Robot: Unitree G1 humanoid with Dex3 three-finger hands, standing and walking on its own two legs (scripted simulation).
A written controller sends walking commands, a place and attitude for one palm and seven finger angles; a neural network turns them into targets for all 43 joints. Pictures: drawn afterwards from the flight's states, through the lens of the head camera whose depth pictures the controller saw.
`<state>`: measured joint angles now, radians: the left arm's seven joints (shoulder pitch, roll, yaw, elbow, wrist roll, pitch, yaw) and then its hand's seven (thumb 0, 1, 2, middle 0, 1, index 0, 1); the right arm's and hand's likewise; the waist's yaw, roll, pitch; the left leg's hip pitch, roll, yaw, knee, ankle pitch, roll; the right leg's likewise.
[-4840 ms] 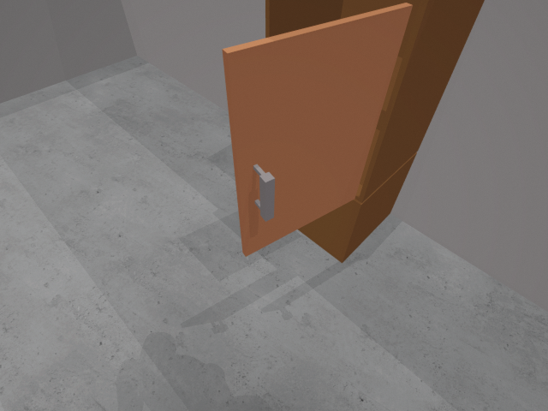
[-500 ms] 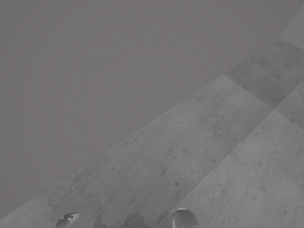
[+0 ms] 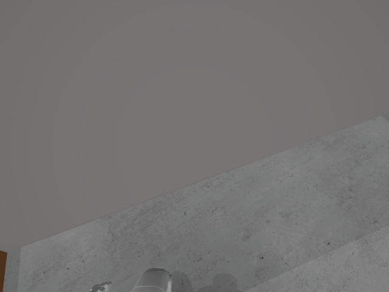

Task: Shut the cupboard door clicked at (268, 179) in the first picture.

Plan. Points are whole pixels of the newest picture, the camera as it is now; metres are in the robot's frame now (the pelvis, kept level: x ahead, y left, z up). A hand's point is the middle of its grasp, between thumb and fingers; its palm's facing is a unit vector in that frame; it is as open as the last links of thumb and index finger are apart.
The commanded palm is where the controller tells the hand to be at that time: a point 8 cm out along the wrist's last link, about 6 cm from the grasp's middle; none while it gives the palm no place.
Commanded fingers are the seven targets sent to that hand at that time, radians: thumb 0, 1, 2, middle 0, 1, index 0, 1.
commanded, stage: turn to face it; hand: left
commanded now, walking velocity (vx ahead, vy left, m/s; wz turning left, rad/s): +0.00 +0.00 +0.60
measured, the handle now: out of the picture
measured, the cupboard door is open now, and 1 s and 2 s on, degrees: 77 77 77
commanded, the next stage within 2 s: none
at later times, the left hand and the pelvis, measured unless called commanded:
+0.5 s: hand out of the picture -0.01 +0.25 -0.18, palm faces +0.35 -0.91 -0.23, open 7.4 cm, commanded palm none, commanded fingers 0.00 0.90 0.90 -0.20 -0.30 -0.20 -0.30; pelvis -0.01 +0.03 -0.01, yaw +19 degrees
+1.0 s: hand out of the picture +0.00 +0.16 -0.15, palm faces +0.53 -0.80 -0.27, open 7.4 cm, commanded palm none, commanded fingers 0.00 0.90 0.90 -0.20 -0.30 -0.20 -0.30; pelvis +0.03 -0.05 +0.00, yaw +35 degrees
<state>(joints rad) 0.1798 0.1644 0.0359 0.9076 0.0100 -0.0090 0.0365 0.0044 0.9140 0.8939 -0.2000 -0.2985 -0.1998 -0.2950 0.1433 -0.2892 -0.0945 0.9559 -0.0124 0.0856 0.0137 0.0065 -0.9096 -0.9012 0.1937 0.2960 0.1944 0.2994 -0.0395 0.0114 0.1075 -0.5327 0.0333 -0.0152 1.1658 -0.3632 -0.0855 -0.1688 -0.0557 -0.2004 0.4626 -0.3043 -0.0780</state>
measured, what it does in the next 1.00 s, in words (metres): steps on the spot, turning left: left foot, then right foot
